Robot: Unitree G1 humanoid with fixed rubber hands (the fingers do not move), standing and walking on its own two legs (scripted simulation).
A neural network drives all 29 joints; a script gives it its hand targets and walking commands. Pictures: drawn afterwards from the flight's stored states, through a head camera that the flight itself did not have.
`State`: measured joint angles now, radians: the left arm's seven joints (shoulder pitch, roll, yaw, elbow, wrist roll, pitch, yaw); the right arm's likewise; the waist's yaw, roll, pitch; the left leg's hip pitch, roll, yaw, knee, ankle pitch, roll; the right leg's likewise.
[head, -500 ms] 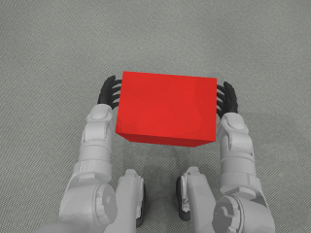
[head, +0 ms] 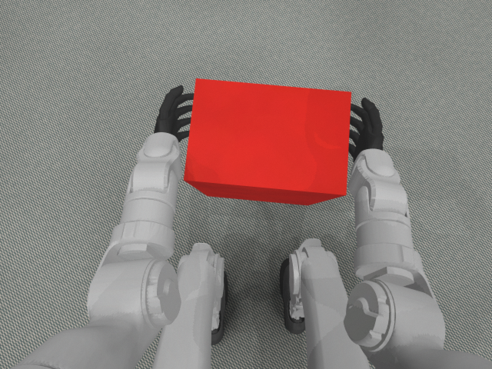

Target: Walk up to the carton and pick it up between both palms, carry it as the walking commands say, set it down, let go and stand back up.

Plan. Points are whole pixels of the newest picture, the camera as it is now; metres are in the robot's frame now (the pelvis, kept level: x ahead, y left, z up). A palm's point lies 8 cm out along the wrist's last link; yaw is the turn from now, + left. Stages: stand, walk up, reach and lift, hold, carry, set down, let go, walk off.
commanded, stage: set down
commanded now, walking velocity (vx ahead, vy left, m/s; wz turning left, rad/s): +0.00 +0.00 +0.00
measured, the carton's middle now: (263, 155) +0.45 -0.02 -0.16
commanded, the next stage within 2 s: none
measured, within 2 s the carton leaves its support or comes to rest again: neither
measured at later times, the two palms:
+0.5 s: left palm (178, 140) +0.48 +0.14 -0.17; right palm (343, 156) +0.45 -0.17 -0.17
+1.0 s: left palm (189, 145) +0.51 +0.14 -0.26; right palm (330, 159) +0.47 -0.17 -0.26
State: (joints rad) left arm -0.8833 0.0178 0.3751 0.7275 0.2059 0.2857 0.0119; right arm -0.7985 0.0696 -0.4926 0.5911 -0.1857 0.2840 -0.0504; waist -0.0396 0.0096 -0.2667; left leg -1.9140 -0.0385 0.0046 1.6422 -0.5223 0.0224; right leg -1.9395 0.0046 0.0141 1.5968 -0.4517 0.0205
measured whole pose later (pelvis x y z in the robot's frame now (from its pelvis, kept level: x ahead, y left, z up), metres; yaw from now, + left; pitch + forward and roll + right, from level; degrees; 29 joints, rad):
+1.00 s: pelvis -0.02 +0.00 -0.13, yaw +0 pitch +46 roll -2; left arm -1.24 0.21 0.23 0.90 0.06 0.24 0.05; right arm -1.10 -0.04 -0.47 0.70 -0.07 0.23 -0.12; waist -0.05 0.00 0.03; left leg -2.30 -0.05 0.00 2.06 -0.56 0.02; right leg -2.32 0.01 0.01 2.00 -0.48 0.03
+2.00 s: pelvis -0.02 +0.00 -0.16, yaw -1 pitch +41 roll -2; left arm -1.30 0.27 0.11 1.07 -0.01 0.17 0.09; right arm -1.24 -0.14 -0.39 0.96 0.04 0.14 -0.11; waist -0.08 -0.04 0.13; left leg -2.33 -0.05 0.01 2.19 -0.59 0.03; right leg -2.35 0.03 0.02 2.13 -0.50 0.05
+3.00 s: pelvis -0.03 +0.00 -0.16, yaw -2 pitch +38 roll -3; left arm -1.37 0.35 0.01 1.17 -0.09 0.02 0.08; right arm -1.30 -0.22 -0.24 1.13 0.17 -0.01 -0.14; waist -0.06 -0.04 0.27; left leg -2.28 -0.03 -0.02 2.19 -0.58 0.01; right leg -2.30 0.06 0.00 2.11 -0.48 0.05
